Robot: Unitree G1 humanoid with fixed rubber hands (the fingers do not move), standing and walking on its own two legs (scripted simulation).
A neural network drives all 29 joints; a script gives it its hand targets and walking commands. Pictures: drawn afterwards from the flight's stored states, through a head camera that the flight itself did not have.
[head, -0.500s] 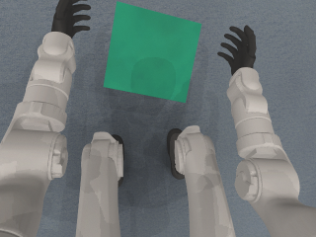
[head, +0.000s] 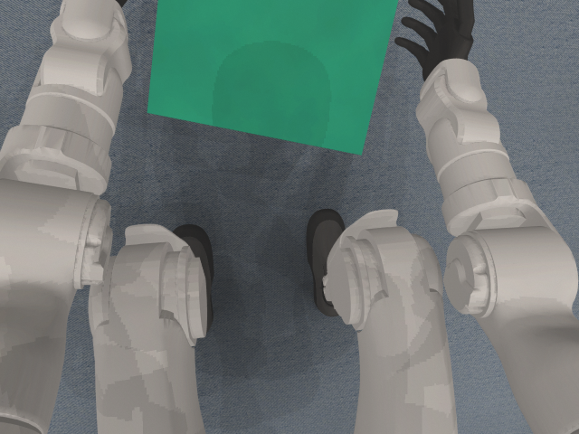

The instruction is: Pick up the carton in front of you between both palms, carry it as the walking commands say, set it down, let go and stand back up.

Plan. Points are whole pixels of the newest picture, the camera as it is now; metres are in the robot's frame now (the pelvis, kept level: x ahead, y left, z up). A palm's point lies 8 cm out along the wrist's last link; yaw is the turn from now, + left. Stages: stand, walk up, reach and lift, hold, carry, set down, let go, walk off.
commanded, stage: reach and lift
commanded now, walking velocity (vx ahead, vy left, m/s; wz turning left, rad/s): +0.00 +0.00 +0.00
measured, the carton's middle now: (266, 51) +0.50 +0.00 -0.25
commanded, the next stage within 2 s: none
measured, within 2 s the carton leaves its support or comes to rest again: leaves its support in 0.68 s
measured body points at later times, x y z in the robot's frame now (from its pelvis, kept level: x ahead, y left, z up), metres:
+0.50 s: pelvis +0.00 +0.00 +0.01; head +0.36 +0.03 +0.27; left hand +0.55 +0.14 -0.19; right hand +0.51 -0.16 -0.17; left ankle +0.11 +0.12 -0.34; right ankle +0.13 -0.13 -0.34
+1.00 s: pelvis +0.00 +0.00 +0.04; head +0.28 +0.04 +0.40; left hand +0.52 +0.16 -0.05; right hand +0.49 -0.15 -0.04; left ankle +0.11 +0.12 -0.34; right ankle +0.13 -0.13 -0.34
